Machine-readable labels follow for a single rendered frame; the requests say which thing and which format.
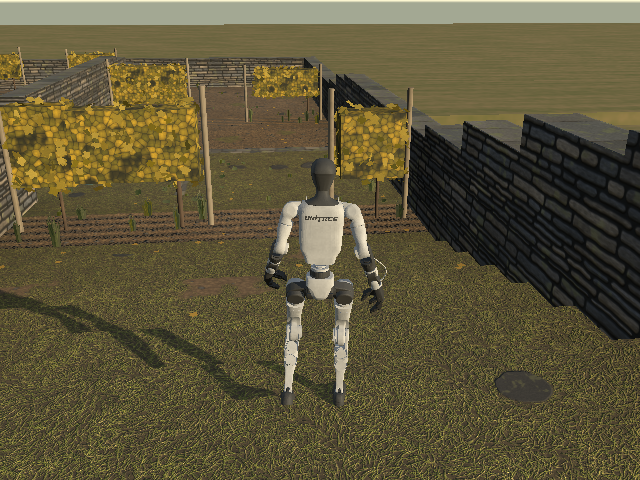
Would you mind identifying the left robot shin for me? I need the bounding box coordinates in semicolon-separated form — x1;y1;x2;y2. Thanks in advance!
284;324;299;393

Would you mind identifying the right robot hand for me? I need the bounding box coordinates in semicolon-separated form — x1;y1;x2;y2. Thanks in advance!
361;286;385;313

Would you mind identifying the left robot upper arm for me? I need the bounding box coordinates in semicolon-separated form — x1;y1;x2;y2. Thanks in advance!
273;201;301;255

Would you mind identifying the robot shin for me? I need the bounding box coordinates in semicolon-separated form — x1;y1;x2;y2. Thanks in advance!
334;328;349;393
284;324;299;393

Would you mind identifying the right robot upper arm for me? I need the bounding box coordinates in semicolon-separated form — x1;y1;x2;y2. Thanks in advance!
343;202;370;259

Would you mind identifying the robot right forearm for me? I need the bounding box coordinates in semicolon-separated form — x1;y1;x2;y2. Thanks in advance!
360;243;382;290

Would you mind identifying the left robot hand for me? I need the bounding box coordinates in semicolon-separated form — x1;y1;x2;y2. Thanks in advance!
264;270;287;289

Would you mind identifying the right robot shin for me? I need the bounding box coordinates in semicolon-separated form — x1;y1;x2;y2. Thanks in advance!
334;328;349;393

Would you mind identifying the robot left forearm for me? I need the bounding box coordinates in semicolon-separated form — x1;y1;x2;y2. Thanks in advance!
265;239;283;274

